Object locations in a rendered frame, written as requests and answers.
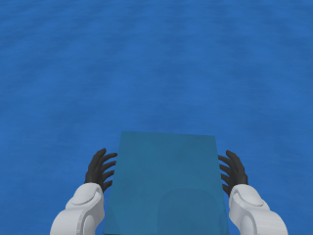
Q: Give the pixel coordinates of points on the right robot hand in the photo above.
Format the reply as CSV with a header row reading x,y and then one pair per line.
x,y
236,172

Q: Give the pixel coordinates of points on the robot left forearm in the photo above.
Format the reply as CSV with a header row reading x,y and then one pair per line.
x,y
83,213

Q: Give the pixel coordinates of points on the left robot hand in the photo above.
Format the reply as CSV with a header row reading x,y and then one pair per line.
x,y
96,168

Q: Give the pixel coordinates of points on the robot right forearm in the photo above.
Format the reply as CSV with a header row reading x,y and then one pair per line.
x,y
252,215

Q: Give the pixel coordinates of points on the carton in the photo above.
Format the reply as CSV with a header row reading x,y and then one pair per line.
x,y
166,184

